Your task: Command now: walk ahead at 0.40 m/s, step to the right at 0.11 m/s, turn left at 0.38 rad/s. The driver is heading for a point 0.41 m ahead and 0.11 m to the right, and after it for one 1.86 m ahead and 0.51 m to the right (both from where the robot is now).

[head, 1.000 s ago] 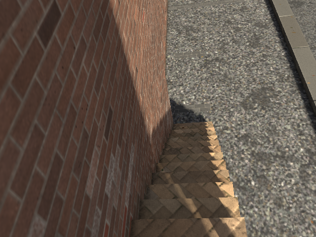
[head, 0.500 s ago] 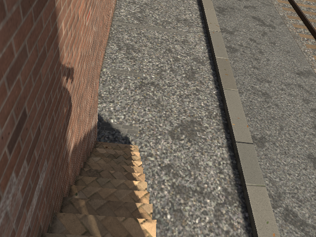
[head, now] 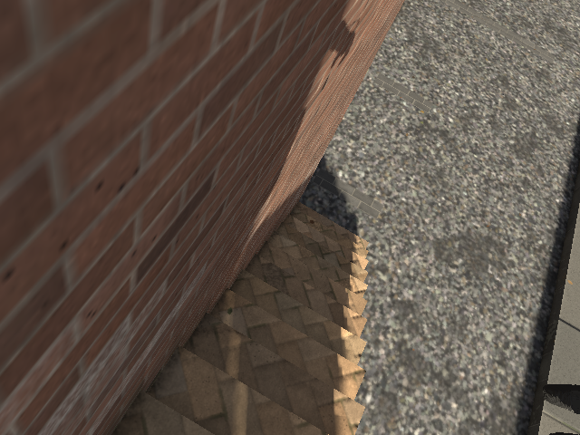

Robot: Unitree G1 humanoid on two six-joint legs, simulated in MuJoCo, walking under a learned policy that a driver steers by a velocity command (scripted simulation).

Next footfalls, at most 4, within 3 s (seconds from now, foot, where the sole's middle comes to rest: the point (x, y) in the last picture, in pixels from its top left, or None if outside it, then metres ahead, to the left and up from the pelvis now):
0.12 left None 0.10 0.14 -0.98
0.74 right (237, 324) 1.04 -0.04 -1.79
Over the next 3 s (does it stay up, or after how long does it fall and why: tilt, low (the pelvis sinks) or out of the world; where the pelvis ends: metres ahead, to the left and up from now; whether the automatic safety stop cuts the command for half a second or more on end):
falls after 0.80 s (tilt)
